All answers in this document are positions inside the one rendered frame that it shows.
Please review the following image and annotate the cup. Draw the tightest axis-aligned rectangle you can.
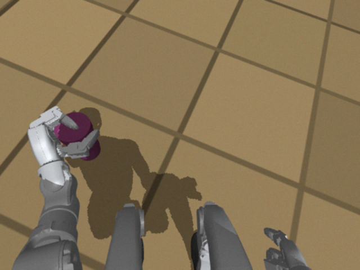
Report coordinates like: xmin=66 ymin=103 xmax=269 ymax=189
xmin=54 ymin=112 xmax=101 ymax=161

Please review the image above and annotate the right robot hand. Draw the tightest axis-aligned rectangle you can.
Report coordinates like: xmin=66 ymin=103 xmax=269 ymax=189
xmin=264 ymin=228 xmax=307 ymax=270

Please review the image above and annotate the left robot hand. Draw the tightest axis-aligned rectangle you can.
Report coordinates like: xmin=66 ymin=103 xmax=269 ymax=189
xmin=27 ymin=106 xmax=100 ymax=167

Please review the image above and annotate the left robot arm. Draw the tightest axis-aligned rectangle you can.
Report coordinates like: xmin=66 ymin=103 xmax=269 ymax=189
xmin=11 ymin=160 xmax=83 ymax=270

